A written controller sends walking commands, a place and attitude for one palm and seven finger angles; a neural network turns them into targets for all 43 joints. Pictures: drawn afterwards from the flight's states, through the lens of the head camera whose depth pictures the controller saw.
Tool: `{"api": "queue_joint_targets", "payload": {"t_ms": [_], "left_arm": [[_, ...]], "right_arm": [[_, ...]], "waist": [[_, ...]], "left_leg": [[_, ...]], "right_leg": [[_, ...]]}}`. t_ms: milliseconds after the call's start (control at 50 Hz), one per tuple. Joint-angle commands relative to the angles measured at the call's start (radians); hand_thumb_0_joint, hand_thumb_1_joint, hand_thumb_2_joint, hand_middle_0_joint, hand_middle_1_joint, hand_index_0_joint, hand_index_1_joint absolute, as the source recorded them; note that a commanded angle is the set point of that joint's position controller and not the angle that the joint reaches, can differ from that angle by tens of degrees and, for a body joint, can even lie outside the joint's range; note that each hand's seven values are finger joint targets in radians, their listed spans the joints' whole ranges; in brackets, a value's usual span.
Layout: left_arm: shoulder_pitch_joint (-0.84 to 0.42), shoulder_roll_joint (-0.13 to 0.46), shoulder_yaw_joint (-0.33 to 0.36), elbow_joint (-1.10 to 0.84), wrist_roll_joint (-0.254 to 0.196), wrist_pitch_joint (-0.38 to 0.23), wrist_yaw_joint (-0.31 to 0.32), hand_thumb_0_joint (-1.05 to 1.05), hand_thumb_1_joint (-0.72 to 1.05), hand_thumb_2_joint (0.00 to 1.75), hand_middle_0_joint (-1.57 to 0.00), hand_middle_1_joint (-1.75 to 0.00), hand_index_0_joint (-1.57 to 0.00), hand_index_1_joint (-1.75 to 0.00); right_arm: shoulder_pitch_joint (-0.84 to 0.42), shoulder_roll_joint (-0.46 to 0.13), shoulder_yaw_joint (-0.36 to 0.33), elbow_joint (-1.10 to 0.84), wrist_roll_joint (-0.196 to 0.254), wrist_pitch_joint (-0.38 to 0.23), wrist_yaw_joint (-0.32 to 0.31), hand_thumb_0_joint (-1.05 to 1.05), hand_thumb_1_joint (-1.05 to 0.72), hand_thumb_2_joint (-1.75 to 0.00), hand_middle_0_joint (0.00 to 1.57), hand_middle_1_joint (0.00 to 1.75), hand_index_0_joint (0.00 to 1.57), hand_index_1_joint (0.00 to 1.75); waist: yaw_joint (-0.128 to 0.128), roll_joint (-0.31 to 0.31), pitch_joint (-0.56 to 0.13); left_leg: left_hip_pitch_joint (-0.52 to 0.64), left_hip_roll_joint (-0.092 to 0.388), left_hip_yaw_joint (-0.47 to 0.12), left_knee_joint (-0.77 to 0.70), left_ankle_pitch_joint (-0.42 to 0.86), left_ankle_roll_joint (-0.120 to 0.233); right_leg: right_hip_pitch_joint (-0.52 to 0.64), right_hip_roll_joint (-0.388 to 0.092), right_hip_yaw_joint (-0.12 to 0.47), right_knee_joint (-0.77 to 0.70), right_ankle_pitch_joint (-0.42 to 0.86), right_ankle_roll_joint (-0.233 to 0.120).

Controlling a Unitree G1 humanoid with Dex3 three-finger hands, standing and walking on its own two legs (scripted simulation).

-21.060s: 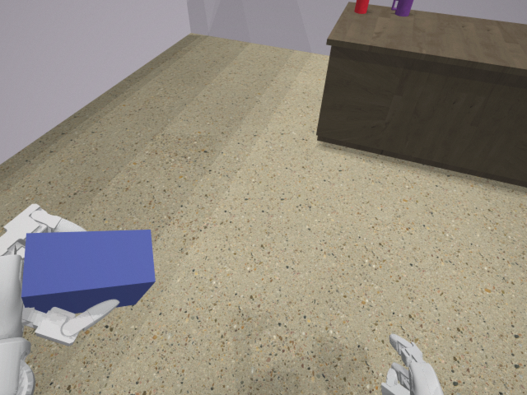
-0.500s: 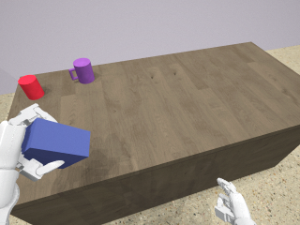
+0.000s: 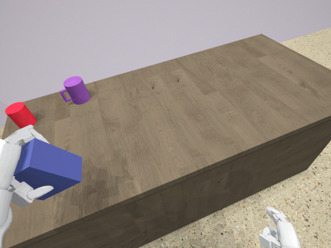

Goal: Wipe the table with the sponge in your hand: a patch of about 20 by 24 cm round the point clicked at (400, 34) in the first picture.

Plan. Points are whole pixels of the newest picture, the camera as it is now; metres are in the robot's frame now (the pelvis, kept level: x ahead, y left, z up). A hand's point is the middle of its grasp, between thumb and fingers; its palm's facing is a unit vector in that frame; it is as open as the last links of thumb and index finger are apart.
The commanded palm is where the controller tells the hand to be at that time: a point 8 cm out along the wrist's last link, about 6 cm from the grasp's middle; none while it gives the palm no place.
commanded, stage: turn the palm down, sponge in hand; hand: left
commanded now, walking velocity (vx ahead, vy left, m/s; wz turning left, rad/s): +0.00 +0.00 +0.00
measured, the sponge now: (47, 174) +0.23 +0.28 +0.11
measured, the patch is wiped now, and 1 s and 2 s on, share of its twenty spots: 0.00 0.00 0.00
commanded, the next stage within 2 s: move the sponge above the wiping area in 1.24 s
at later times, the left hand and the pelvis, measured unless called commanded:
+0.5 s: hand (11, 172) +0.22 +0.35 +0.13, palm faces +0.16 -0.21 -0.96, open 10.3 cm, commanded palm +0.18 +0.33 +0.18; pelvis +0.00 +0.05 +0.02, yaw +0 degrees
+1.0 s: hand (22, 168) +0.24 +0.36 +0.11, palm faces -0.02 -0.13 -0.99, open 10.3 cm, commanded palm +0.20 +0.36 +0.18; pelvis +0.02 +0.07 +0.03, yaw +1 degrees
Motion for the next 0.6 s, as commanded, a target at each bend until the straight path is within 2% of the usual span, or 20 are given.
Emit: {"api": "queue_joint_targets", "payload": {"t_ms": [0, 20, 40, 100, 120, 140, 180, 200, 220, 240, 320, 340, 400, 420, 440, 480, 500, 520, 540, 580], "left_arm": [[-0.137, 0.247, 0.103, -0.151, 0.049, 0.071, -0.002, 0.0, 0.1, 1.3, -1.2, -1.6, -1.2, -1.6], [-0.176, 0.246, 0.088, -0.179, 0.058, 0.07, -0.012, 0.0, 0.1, 1.3, -1.2, -1.6, -1.2, -1.6], [-0.165, 0.212, 0.053, -0.171, 0.07, 0.068, -0.027, 0.0, 0.1, 1.3, -1.2, -1.6, -1.2, -1.6], [-0.154, 0.238, 0.052, -0.225, 0.13, 0.033, -0.041, 0.0, 0.1, 1.3, -1.2, -1.6, -1.2, -1.6], [-0.177, 0.268, 0.081, -0.261, 0.151, 0.022, -0.028, 0.0, 0.1, 1.3, -1.2, -1.6, -1.2, -1.6], [-0.168, 0.242, 0.062, -0.251, 0.176, 0.016, -0.02, 0.0, 0.1, 1.3, -1.2, -1.6, -1.2, -1.6], [-0.167, 0.261, 0.087, -0.234, 0.219, 0.017, 0.008, 0.0, 0.1, 1.3, -1.2, -1.6, -1.2, -1.6], [-0.175, 0.263, 0.094, -0.222, 0.236, 0.027, 0.023, 0.0, 0.1, 1.3, -1.2, -1.6, -1.2, -1.6], [-0.205, 0.3, 0.133, -0.229, 0.253, 0.042, 0.044, 0.0, 0.1, 1.3, -1.2, -1.6, -1.2, -1.6], [-0.194, 0.226, 0.08, -0.18, 0.255, 0.069, 0.049, 0.0, 0.1, 1.3, -1.2, -1.6, -1.2, -1.6], [-0.284, 0.209, 0.025, -0.115, 0.299, 0.179, 0.047, 0.0, 0.1, 1.3, -1.2, -1.6, -1.2, -1.6], [-0.283, 0.156, -0.04, -0.085, 0.305, 0.207, 0.029, 0.0, 0.1, 1.3, -1.2, -1.6, -1.2, -1.6], [-0.325, 0.126, -0.131, -0.084, 0.351, 0.257, -0.027, 0.0, 0.1, 1.3, -1.2, -1.6, -1.2, -1.6], [-0.365, 0.121, -0.149, -0.119, 0.366, 0.26, -0.044, 0.0, 0.1, 1.3, -1.2, -1.6, -1.2, -1.6], [-0.356, 0.09, -0.189, -0.103, 0.381, 0.261, -0.062, 0.0, 0.1, 1.3, -1.2, -1.6, -1.2, -1.6], [-0.39, 0.098, -0.21, -0.114, 0.425, 0.243, -0.086, 0.0, 0.1, 1.3, -1.2, -1.6, -1.2, -1.6], [-0.399, 0.116, -0.196, -0.113, 0.448, 0.231, -0.089, 0.0, 0.1, 1.3, -1.2, -1.6, -1.2, -1.6], [-0.438, 0.158, -0.154, -0.162, 0.467, 0.218, -0.084, 0.0, 0.1, 1.3, -1.2, -1.6, -1.2, -1.6], [-0.439, 0.144, -0.164, -0.143, 0.493, 0.207, -0.08, 0.0, 0.1, 1.3, -1.2, -1.6, -1.2, -1.6], [-0.447, 0.187, -0.116, -0.124, 0.535, 0.18, -0.057, 0.0, 0.1, 1.3, -1.2, -1.6, -1.2, -1.6]], "right_arm": [[-0.187, -0.086, -0.004, -0.206, 0.018, -0.046, -0.029, 0.0, -0.9, -0.9, 0.2, 0.3, 0.2, 0.3], [-0.228, -0.079, 0.009, -0.218, 0.031, -0.057, -0.032, 0.0, -0.9, -0.9, 0.2, 0.3, 0.2, 0.3], [-0.205, -0.078, 0.005, -0.215, 0.019, -0.061, -0.037, 0.0, -0.9, -0.9, 0.2, 0.3, 0.2, 0.3], [-0.2, -0.072, 0.005, -0.208, 0.01, -0.077, -0.046, 0.0, -0.9, -0.9, 0.2, 0.3, 0.2, 0.3], [-0.222, -0.066, 0.015, -0.216, 0.011, -0.087, -0.046, 0.0, -0.9, -0.9, 0.2, 0.3, 0.2, 0.3], [-0.209, -0.06, 0.014, -0.207, -0.001, -0.088, -0.043, 0.0, -0.9, -0.9, 0.2, 0.3, 0.2, 0.3], [-0.203, -0.057, 0.018, -0.193, -0.004, -0.089, -0.038, 0.0, -0.9, -0.9, 0.2, 0.3, 0.2, 0.3], [-0.208, -0.053, 0.018, -0.187, -0.003, -0.087, -0.035, 0.0, -0.9, -0.9, 0.2, 0.3, 0.2, 0.3], [-0.228, -0.054, 0.024, -0.183, 0.001, -0.088, -0.032, 0.0, -0.9, -0.9, 0.2, 0.3, 0.2, 0.3], [-0.226, -0.045, 0.026, -0.18, -0.002, -0.082, -0.028, 0.0, -0.9, -0.9, 0.2, 0.3, 0.2, 0.3], [-0.282, -0.054, 0.041, -0.169, 0.015, -0.061, -0.018, 0.0, -0.9, -0.9, 0.2, 0.3, 0.2, 0.3], [-0.279, -0.055, 0.041, -0.169, 0.015, -0.055, -0.016, 0.0, -0.9, -0.9, 0.2, 0.3, 0.2, 0.3], [-0.302, -0.058, 0.05, -0.17, 0.018, -0.051, -0.018, 0.0, -0.9, -0.9, 0.2, 0.3, 0.2, 0.3], [-0.332, -0.054, 0.058, -0.178, 0.024, -0.058, -0.018, 0.0, -0.9, -0.9, 0.2, 0.3, 0.2, 0.3], [-0.317, -0.054, 0.055, -0.173, 0.016, -0.06, -0.016, 0.0, -0.9, -0.9, 0.2, 0.3, 0.2, 0.3], [-0.31, -0.051, 0.058, -0.166, 0.007, -0.061, -0.013, 0.0, -0.9, -0.9, 0.2, 0.3, 0.2, 0.3], [-0.304, -0.048, 0.057, -0.161, 0.001, -0.062, -0.011, 0.0, -0.9, -0.9, 0.2, 0.3, 0.2, 0.3], [-0.337, -0.05, 0.061, -0.161, 0.002, -0.068, -0.009, 0.0, -0.9, -0.9, 0.2, 0.3, 0.2, 0.3], [-0.321, -0.042, 0.061, -0.155, -0.01, -0.068, -0.007, 0.0, -0.9, -0.9, 0.2, 0.3, 0.2, 0.3], [-0.313, -0.041, 0.06, -0.136, -0.018, -0.064, 0.0, 0.0, -0.9, -0.9, 0.2, 0.3, 0.2, 0.3]], "waist": [[-0.01, -0.146, -0.156], [-0.014, -0.116, -0.143], [-0.017, -0.115, -0.158], [-0.003, -0.116, -0.174], [0.008, -0.075, -0.166], [0.01, -0.045, -0.188], [0.023, -0.028, -0.16], [0.03, -0.004, -0.163], [0.037, 0.035, -0.142], [0.035, 0.032, -0.145], [0.031, 0.022, -0.086], [0.018, 0.005, -0.088], [0.013, -0.029, -0.105], [0.01, -0.021, -0.109], [0.004, -0.018, -0.106], [0.008, -0.026, -0.114], [0.015, -0.041, -0.127], [0.024, -0.002, -0.139], [0.03, -0.003, -0.162], [0.049, 0.007, -0.176]], "left_leg": [[-0.105, 0.001, -0.016, -0.049, 0.106, 0.058], [-0.084, -0.002, -0.015, -0.049, 0.117, 0.065], [-0.062, 0.004, -0.012, -0.05, 0.137, 0.068], [-0.008, 0.002, -0.018, -0.079, 0.181, 0.075], [0.008, 0.0, -0.02, -0.083, 0.195, 0.076], [0.026, 0.003, -0.017, -0.095, 0.22, 0.074], [0.044, 0.002, -0.03, -0.135, 0.226, 0.069], [0.048, 0.001, -0.03, -0.15, 0.227, 0.066], [0.053, 0.0, -0.036, -0.158, 0.225, 0.063], [0.044, 0.006, -0.033, -0.174, 0.23, 0.058], [0.05, 0.007, -0.047, -0.229, 0.201, 0.046], [0.054, 0.011, -0.041, -0.241, 0.191, 0.049], [0.086, 0.009, -0.057, -0.276, 0.202, 0.054], [0.105, 0.008, -0.06, -0.279, 0.207, 0.06], [0.114, 0.012, -0.063, -0.285, 0.217, 0.062], [0.132, 0.017, -0.08, -0.31, 0.223, 0.061], [0.137, 0.018, -0.085, -0.317, 0.228, 0.062], [0.145, 0.02, -0.092, -0.321, 0.234, 0.065], [0.148, 0.021, -0.094, -0.325, 0.257, 0.064], [0.149, 0.024, -0.113, -0.338, 0.303, 0.047]], "right_leg": [[0.267, -0.217, 0.361, -0.227, 0.026, 0.132], [0.243, -0.203, 0.369, -0.235, -0.007, 0.119], [0.251, -0.201, 0.345, -0.235, 0.013, 0.123], [0.236, -0.178, 0.299, -0.233, 0.021, 0.114], [0.229, -0.168, 0.31, -0.233, 0.023, 0.097], [0.238, -0.164, 0.273, -0.223, 0.062, 0.095], [0.212, -0.145, 0.224, -0.224, 0.064, 0.087], [0.215, -0.138, 0.214, -0.227, 0.06, 0.083], [0.209, -0.129, 0.228, -0.23, 0.053, 0.068], [0.229, -0.128, 0.188, -0.227, 0.071, 0.069], [0.221, -0.112, 0.183, -0.261, 0.019, 0.059], [0.234, -0.112, 0.151, -0.272, 0.016, 0.066], [0.261, -0.112, 0.141, -0.284, 0.032, 0.068], [0.262, -0.106, 0.158, -0.286, 0.031, 0.059], [0.273, -0.105, 0.134, -0.289, 0.052, 0.061], [0.283, -0.104, 0.127, -0.292, 0.063, 0.061], [0.293, -0.103, 0.128, -0.292, 0.067, 0.061], [0.314, -0.091, 0.157, -0.284, 0.08, 0.048], [0.335, -0.092, 0.134, -0.277, 0.102, 0.049], [0.358, -0.09, 0.141, -0.274, 0.133, 0.043]]}}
